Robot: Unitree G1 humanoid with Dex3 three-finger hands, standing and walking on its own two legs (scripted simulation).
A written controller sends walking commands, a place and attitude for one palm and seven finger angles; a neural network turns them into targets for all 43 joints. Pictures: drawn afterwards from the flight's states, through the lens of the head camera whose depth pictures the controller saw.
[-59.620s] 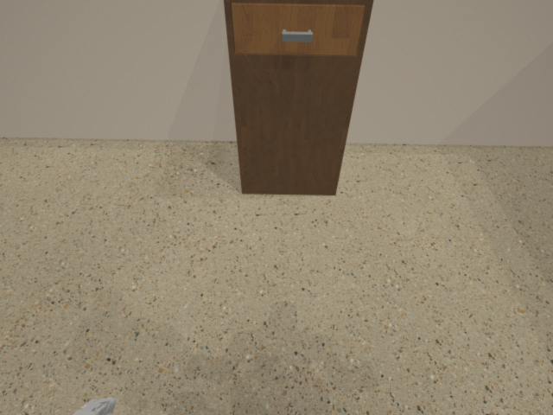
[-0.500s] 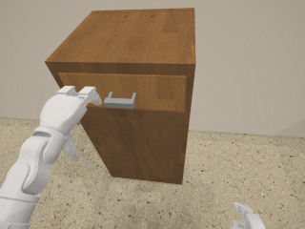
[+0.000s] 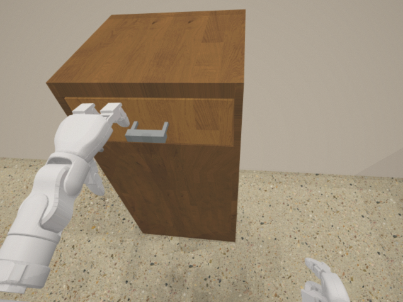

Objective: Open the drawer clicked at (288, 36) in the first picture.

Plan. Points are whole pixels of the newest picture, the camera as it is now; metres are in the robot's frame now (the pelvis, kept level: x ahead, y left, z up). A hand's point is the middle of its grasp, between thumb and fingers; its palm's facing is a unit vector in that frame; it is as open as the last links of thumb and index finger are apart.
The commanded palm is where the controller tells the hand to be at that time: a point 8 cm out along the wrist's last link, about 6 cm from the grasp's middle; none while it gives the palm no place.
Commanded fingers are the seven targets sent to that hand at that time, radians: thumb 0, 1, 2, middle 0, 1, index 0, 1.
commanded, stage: move the hooked fingers above the handle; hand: left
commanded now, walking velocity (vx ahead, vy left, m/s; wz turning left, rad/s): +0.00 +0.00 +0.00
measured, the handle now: (148, 130) +0.51 +0.22 +0.03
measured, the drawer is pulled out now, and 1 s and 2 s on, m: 0.00 0.00 0.00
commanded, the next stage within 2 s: none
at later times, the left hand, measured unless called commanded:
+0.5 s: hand (111, 136) +0.40 +0.25 +0.12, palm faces +0.07 -0.03 -1.00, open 13.8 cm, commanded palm +0.37 +0.24 +0.17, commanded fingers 0.00 -0.50 0.30 -0.30 -1.20 -0.30 -1.20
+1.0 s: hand (123, 131) +0.44 +0.25 +0.09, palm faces -0.02 -0.01 -1.00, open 13.8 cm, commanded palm +0.42 +0.23 +0.15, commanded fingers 0.00 -0.50 0.30 -0.30 -1.20 -0.30 -1.20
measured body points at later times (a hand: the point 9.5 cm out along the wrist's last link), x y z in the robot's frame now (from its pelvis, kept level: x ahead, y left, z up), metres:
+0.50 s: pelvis +0.01 +0.01 +0.00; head +0.05 -0.02 +0.45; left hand +0.39 +0.25 +0.17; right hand +0.17 -0.22 -0.13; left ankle -0.03 +0.12 -0.74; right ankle +0.04 -0.09 -0.74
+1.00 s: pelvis +0.03 +0.02 +0.00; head +0.08 -0.01 +0.44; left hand +0.44 +0.25 +0.15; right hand +0.17 -0.22 -0.14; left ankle -0.03 +0.12 -0.74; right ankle +0.04 -0.09 -0.74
